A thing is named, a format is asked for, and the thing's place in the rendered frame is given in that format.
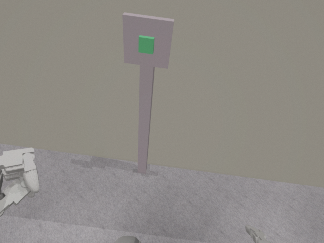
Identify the panel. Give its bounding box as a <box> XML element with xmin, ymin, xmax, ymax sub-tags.
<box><xmin>122</xmin><ymin>12</ymin><xmax>174</xmax><ymax>174</ymax></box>

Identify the button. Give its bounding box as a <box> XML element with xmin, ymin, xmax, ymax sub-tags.
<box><xmin>138</xmin><ymin>35</ymin><xmax>154</xmax><ymax>54</ymax></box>

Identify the robot right hand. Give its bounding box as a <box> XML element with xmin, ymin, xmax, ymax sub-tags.
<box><xmin>245</xmin><ymin>225</ymin><xmax>271</xmax><ymax>243</ymax></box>

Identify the robot left hand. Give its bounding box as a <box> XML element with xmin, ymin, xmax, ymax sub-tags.
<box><xmin>0</xmin><ymin>148</ymin><xmax>39</xmax><ymax>216</ymax></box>

